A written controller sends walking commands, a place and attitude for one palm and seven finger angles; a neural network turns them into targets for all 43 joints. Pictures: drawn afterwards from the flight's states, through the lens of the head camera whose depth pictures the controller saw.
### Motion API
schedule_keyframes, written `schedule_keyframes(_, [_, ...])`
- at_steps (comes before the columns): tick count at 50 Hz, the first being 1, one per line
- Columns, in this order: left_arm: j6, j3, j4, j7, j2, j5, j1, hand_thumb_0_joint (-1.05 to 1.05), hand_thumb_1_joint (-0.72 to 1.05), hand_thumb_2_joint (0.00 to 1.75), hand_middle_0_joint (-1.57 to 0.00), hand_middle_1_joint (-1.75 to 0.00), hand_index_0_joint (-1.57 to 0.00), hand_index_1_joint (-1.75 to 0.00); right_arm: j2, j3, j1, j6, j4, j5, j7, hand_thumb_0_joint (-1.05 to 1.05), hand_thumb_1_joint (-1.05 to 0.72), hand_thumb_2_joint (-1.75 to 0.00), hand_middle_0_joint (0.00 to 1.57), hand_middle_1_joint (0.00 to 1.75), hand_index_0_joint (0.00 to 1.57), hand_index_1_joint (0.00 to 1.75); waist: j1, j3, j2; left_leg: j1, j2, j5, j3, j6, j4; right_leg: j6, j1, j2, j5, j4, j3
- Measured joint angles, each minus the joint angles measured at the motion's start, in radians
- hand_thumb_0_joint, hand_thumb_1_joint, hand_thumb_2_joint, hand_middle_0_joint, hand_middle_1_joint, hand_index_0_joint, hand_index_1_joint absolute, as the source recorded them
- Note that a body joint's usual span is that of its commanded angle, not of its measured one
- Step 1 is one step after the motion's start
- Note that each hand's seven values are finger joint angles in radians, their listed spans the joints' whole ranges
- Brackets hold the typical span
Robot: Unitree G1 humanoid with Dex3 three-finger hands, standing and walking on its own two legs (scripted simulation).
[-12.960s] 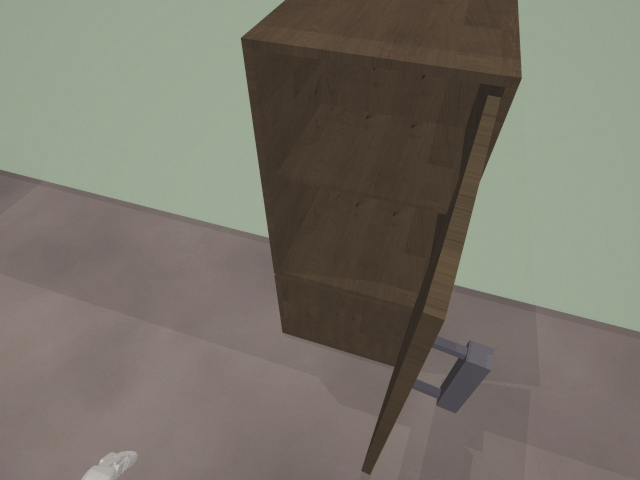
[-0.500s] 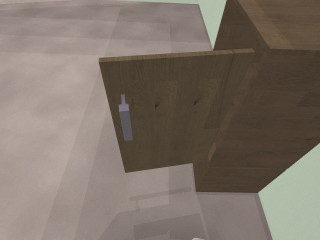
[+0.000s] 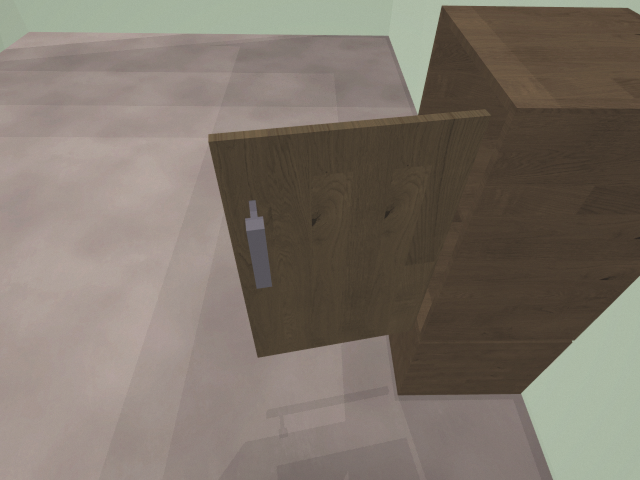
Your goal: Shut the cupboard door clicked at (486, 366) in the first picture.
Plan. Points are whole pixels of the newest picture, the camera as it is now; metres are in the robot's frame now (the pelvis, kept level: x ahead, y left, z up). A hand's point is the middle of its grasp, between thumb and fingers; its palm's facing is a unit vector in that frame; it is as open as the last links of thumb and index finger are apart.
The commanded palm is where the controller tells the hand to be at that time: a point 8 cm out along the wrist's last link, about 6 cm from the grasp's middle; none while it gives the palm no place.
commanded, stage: come to a stop and stand still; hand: left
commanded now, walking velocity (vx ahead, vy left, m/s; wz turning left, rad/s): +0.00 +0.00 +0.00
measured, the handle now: (258, 244) +0.44 +0.12 +0.04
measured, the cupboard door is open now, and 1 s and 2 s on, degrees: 100 100 100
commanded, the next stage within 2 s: look again from close up in 0.04 s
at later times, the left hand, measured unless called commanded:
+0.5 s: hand out of the picture +0.04 +0.18 -0.16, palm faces +0.03 -0.98 -0.21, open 7.3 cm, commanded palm none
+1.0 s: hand out of the picture +0.01 +0.15 -0.17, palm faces +0.06 -0.98 -0.17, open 7.4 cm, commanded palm none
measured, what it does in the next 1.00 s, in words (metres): stands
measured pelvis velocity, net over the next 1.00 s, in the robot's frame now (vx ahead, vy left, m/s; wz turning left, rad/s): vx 0.02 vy -0.01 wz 0.03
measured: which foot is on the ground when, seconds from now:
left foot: down 0.00-1.00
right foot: down 0.00-1.00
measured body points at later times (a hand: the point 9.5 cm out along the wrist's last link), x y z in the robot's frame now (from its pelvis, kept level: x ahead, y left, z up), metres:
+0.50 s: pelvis +0.03 +0.00 +0.01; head +0.03 -0.01 +0.46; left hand +0.04 +0.23 -0.15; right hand +0.03 -0.22 -0.16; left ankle -0.01 +0.10 -0.73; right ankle +0.02 -0.08 -0.73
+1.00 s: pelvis +0.02 -0.01 +0.01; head +0.02 -0.01 +0.46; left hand +0.01 +0.20 -0.15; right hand +0.02 -0.23 -0.15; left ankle -0.01 +0.10 -0.73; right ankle +0.02 -0.08 -0.73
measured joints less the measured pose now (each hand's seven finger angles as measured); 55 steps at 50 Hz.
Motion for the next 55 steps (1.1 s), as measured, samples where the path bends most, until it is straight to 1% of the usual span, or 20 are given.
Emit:
schedule_keyframes(1, [-0.002,-0.002,0.007,0.000,-0.002,-0.001,-0.003,0.01,0.91,0.90,-0.20,-0.30,-0.19,-0.30,0.005,0.002,0.005,-0.006,0.006,0.001,0.000,0.00,-0.90,-0.89,0.20,0.30,0.20,0.30,-0.002,-0.001,-0.005,0.019,0.004,0.026,-0.007,-0.002,-0.048,0.004,-0.002,0.002,-0.004,0.007,-0.001])
schedule_keyframes(2, [-0.002,-0.004,0.016,0.000,-0.002,-0.003,-0.010,0.01,0.91,0.90,-0.20,-0.30,-0.19,-0.30,0.012,0.005,0.008,-0.013,0.015,0.001,-0.002,0.00,-0.91,-0.89,0.20,0.30,0.20,0.30,-0.004,0.002,-0.016,0.031,0.001,0.084,-0.006,-0.003,-0.075,0.008,-0.003,-0.002,-0.011,0.018,0.001])
schedule_keyframes(3, [-0.002,-0.005,0.026,-0.002,-0.003,-0.005,-0.018,0.01,0.91,0.90,-0.20,-0.30,-0.19,-0.30,0.021,0.007,0.010,-0.018,0.025,0.000,-0.004,0.00,-0.91,-0.89,0.20,0.30,0.20,0.30,-0.003,0.005,-0.029,0.041,-0.006,0.105,0.000,-0.002,-0.085,0.013,-0.001,-0.009,-0.018,0.026,0.007])
schedule_keyframes(6, [0.004,-0.009,0.052,0.002,-0.002,0.000,-0.034,0.02,0.93,0.90,-0.20,-0.30,-0.20,-0.30,0.038,0.017,0.025,-0.028,0.046,0.002,-0.009,0.00,-0.91,-0.89,0.20,0.30,0.20,0.30,0.000,-0.006,-0.040,0.068,-0.016,0.102,0.011,0.003,-0.117,0.024,0.016,-0.016,-0.019,0.011,0.020])
schedule_keyframes(14, [-0.028,-0.017,0.074,0.009,0.005,-0.011,-0.075,0.02,0.93,0.90,-0.20,-0.30,-0.20,-0.30,0.067,0.038,-0.007,-0.049,0.083,0.012,-0.018,0.00,-0.90,-0.89,0.20,0.30,0.20,0.30,0.005,0.012,-0.012,0.105,-0.026,0.118,0.006,0.003,-0.182,0.025,0.049,-0.023,-0.010,-0.039,0.018])
schedule_keyframes(18, [-0.032,-0.021,0.086,0.016,0.003,-0.013,-0.083,0.02,0.93,0.90,-0.20,-0.30,-0.19,-0.30,0.058,0.037,-0.029,-0.046,0.103,0.011,-0.023,0.01,-0.92,-0.89,0.20,0.30,0.20,0.30,0.006,0.012,-0.005,0.123,-0.028,0.118,0.002,0.001,-0.196,0.026,0.064,-0.025,-0.015,-0.047,0.016])
schedule_keyframes(26, [-0.031,-0.026,0.102,0.022,0.005,-0.015,-0.090,0.01,0.94,0.90,-0.20,-0.30,-0.19,-0.30,0.038,0.032,-0.066,-0.049,0.114,0.013,-0.025,0.01,-0.92,-0.89,0.20,0.30,0.20,0.30,0.009,0.016,-0.012,0.150,-0.028,0.128,0.001,-0.003,-0.226,0.023,0.087,-0.023,-0.011,-0.067,0.015])
schedule_keyframes(39, [-0.030,-0.037,0.120,0.018,0.000,-0.015,-0.076,0.01,0.93,0.90,-0.20,-0.30,-0.19,-0.30,0.029,0.034,-0.088,-0.046,0.121,0.013,-0.023,0.00,-0.92,-0.89,0.20,0.30,0.20,0.30,0.018,0.016,-0.017,0.163,-0.020,0.151,-0.004,-0.012,-0.255,0.015,0.104,-0.015,0.014,-0.103,0.011])
schedule_keyframes(42, [-0.031,-0.038,0.124,0.017,-0.003,-0.015,-0.072,0.01,0.93,0.90,-0.20,-0.30,-0.19,-0.30,0.031,0.036,-0.085,-0.045,0.125,0.013,-0.023,0.00,-0.92,-0.89,0.20,0.30,0.20,0.30,0.016,0.016,-0.018,0.162,-0.020,0.156,-0.007,-0.013,-0.258,0.014,0.105,-0.014,0.019,-0.108,0.007])
schedule_keyframes(48, [-0.021,-0.033,0.124,0.011,-0.004,-0.012,-0.063,0.01,0.92,0.90,-0.20,-0.30,-0.19,-0.30,0.050,0.036,-0.065,-0.038,0.132,0.010,-0.019,0.00,-0.91,-0.89,0.20,0.30,0.20,0.30,0.009,0.013,-0.032,0.145,-0.022,0.154,-0.028,-0.017,-0.237,0.009,0.096,-0.018,0.010,-0.090,-0.014])
schedule_keyframes(55, [0.000,-0.019,0.103,0.003,-0.011,-0.002,-0.042,0.01,0.91,0.90,-0.20,-0.30,-0.19,-0.30,0.071,0.022,-0.035,-0.025,0.127,0.003,-0.024,0.00,-0.91,-0.89,0.20,0.30,0.20,0.30,0.008,0.011,-0.045,0.101,-0.025,0.140,-0.059,-0.028,-0.197,-0.001,0.058,-0.025,-0.022,-0.039,-0.046])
